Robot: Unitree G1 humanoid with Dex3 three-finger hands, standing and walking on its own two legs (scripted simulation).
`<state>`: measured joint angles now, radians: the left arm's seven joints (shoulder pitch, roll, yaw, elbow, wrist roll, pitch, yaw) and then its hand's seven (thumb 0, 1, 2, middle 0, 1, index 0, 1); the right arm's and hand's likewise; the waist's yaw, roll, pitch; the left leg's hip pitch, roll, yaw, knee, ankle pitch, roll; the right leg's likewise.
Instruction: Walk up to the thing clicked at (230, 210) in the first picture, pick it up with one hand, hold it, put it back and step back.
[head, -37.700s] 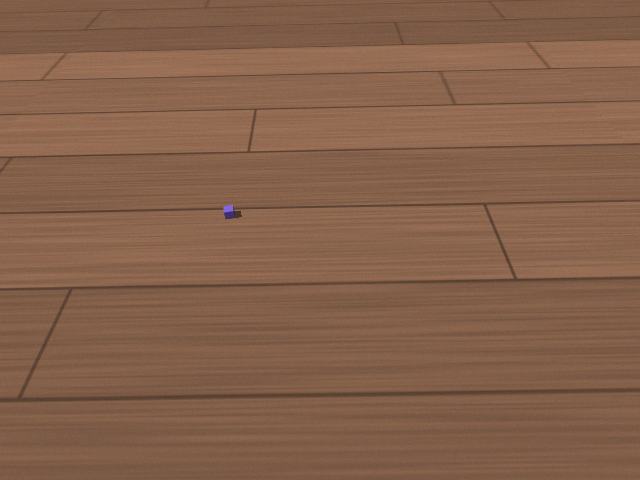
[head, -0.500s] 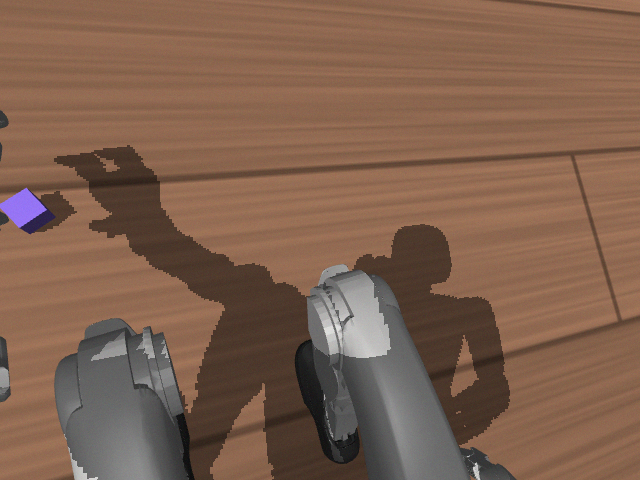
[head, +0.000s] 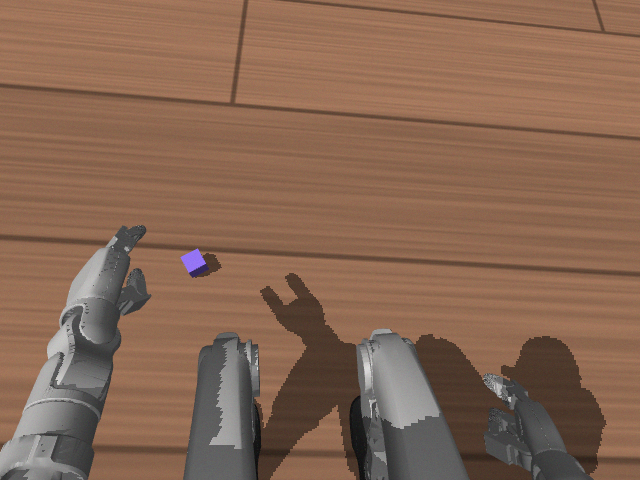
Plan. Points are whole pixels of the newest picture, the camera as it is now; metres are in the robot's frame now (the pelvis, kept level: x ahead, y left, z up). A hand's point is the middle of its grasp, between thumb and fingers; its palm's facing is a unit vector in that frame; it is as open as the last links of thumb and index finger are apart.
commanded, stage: home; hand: left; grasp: from above
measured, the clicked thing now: (195, 263) +0.51 +0.25 -0.46
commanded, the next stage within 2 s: none
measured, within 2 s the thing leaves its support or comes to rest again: rests again in 1.40 s
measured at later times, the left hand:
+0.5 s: hand (79, 349) +0.26 +0.21 +0.10, palm faces +0.12 -0.97 -0.23, open 7.4 cm
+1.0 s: hand out of the picture +0.22 +0.20 +0.18, palm faces +0.15 -0.97 -0.20, open 7.4 cm
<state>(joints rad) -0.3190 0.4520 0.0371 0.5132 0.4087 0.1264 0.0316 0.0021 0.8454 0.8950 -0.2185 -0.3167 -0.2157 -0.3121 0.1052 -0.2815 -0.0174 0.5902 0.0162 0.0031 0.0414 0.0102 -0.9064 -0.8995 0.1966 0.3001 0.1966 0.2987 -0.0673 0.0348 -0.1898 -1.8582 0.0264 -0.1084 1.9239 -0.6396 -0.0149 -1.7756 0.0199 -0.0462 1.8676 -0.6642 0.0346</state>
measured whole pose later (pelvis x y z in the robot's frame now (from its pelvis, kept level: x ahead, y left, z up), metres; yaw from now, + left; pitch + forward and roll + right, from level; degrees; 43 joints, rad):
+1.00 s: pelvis +0.08 +0.00 +0.23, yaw +6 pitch +10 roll -3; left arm 0.51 0.22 0.03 -0.13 -0.05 0.46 0.02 0.01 0.91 0.90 -0.20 -0.30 -0.20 -0.30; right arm 0.27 -0.22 0.03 0.50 0.01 -0.22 -0.18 0.02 -0.90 -0.90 0.20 0.30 0.20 0.30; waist -0.03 0.05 -0.16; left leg -0.71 0.02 -0.07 1.01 -0.48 -0.01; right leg -0.62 -0.01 -0.05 0.94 -0.49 0.03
